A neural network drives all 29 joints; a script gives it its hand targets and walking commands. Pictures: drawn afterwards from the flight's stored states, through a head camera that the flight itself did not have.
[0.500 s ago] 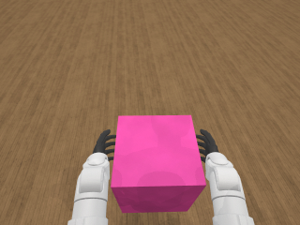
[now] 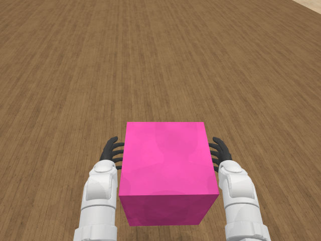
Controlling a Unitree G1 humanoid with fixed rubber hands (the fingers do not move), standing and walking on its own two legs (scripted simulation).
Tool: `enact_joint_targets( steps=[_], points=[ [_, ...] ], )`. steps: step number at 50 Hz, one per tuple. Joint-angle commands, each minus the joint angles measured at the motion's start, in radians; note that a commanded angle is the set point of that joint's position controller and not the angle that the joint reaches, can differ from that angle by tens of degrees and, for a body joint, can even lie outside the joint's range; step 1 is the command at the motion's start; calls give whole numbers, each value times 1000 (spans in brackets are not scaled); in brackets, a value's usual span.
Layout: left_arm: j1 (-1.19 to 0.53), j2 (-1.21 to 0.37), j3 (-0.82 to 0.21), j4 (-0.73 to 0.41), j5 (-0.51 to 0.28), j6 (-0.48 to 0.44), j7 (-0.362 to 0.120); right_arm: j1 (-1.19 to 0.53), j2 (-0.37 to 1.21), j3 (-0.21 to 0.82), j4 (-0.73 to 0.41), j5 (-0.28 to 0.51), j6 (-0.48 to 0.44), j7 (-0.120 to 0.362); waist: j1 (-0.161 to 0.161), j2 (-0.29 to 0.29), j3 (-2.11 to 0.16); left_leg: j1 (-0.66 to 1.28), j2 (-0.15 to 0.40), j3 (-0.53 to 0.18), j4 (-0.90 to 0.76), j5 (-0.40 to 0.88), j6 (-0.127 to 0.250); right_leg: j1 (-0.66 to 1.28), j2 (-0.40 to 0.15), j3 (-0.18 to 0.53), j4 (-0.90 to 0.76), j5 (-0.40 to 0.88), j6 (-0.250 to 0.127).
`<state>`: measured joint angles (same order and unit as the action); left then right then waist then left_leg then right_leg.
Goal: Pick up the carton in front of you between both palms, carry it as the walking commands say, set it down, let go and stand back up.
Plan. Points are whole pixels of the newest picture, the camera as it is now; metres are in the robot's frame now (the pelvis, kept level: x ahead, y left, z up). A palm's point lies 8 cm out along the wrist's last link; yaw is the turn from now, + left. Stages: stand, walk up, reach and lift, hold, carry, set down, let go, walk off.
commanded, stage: hold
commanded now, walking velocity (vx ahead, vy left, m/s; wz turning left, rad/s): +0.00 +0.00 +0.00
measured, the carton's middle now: (164, 176) +0.30 +0.00 -0.04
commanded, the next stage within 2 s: set down in 0.12 s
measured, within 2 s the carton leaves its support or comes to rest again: neither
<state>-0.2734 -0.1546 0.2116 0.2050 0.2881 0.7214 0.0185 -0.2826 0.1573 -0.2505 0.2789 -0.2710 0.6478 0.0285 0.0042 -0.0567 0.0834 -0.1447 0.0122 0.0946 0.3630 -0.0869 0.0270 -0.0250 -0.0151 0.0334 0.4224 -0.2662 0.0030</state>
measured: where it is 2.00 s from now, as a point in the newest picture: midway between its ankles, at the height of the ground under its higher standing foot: outside the picture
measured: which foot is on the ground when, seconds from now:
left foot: down 0.00-1.00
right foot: down 0.00-1.00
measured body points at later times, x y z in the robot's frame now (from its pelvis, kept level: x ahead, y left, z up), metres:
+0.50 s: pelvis -0.01 +0.00 -0.02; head +0.05 +0.03 +0.43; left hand +0.35 +0.17 -0.02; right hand +0.35 -0.14 -0.01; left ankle +0.08 +0.10 -0.74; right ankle -0.01 -0.13 -0.74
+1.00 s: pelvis -0.04 -0.02 -0.13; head +0.19 +0.01 +0.25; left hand +0.40 +0.17 -0.21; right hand +0.40 -0.13 -0.20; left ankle +0.08 +0.11 -0.74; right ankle -0.01 -0.14 -0.74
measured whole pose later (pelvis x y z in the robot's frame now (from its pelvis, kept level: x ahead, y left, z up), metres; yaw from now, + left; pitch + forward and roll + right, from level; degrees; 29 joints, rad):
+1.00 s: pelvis -0.04 -0.02 -0.13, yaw -2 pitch +35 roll -2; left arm -0.77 -0.05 0.47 0.54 0.29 0.27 -0.06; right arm -0.74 0.17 -0.45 0.52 -0.20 0.23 -0.08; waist 0.05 -0.08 -0.09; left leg -1.48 0.05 -0.02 1.16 -0.28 -0.01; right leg -1.36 0.06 0.01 1.26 -0.50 0.00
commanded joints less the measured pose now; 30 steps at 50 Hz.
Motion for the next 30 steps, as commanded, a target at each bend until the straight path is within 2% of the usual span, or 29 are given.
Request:
enact_joint_targets(
  steps=[1, 10, 16, 20, 23, 25, 27, 30],
  points=[
    [-472, -909, -557, -40, -249, -41, -241, -478, 893, 499, -34, 204, -33, 216, -5, 54, -266, 464, -67, -187, 4, -27, -27, -377, 72, 86, -150, -20, -76],
    [-514, -914, -507, 9, -240, -41, -242, -525, 881, 453, 5, 182, -32, 226, -4, 64, -259, 445, -50, -198, -9, -44, -28, -364, 82, 79, -128, -18, -69],
    [-658, -872, -318, 200, -147, -110, -247, -674, 862, 294, 192, 81, -108, 230, 10, 47, -200, 381, -56, -190, 28, -164, -22, -463, 81, 72, -71, -109, -71],
    [-701, -763, -143, 308, -38, -186, -228, -729, 794, 139, 291, -28, -179, 193, 24, 39, -158, 261, -62, -180, 105, -159, -8, -553, 90, 63, 3, -131, -68],
    [-676, -651, -48, 353, 27, -258, -215, -705, 701, 46, 331, -83, -246, 163, 27, 46, -169, 155, -70, -168, 167, -98, 0, -609, 110, 48, 68, -105, -54],
    [-664, -604, -35, 358, 38, -317, -213, -684, 665, 37, 332, -85, -300, 152, 26, 49, -208, 92, -81, -158, 220, -16, -1, -646, 122, 41, 109, -61, -41],
    [-668, -606, -59, 359, 29, -382, -216, -679, 672, 62, 324, -70, -361, 147, 22, 49, -275, 40, -89, -153, 282, 71, -2, -693, 135, 34, 158, -15, -31],
    [-712, -650, -149, 360, -9, -483, -222, -712, 725, 153, 308, -19, -456, 143, 19, 47, -443, 1, -96, -159, 387, 199, -1, -782, 155, 23, 245, 41, -17]
  ],
)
